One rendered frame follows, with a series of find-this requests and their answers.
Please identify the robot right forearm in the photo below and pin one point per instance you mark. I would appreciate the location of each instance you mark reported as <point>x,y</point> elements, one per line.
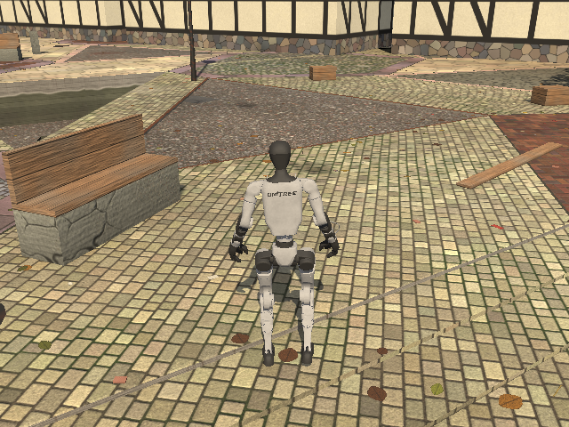
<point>328,231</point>

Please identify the left robot upper arm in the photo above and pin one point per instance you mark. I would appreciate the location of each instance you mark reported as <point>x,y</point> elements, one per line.
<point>253,189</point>

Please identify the left robot thigh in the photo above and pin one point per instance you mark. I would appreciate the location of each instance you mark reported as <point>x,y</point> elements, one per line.
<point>264,269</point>

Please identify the robot right hand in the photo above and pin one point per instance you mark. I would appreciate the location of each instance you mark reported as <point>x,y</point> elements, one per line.
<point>335,247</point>

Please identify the right robot upper arm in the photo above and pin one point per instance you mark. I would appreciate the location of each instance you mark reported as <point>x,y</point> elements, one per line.
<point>315,200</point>

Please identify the humanoid robot head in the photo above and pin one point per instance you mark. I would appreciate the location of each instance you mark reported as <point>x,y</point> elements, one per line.
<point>280,153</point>

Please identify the robot left hand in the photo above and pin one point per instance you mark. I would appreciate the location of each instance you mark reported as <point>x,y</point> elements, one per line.
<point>232,252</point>

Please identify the robot left forearm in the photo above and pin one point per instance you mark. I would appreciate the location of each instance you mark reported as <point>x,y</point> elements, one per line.
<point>239,234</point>

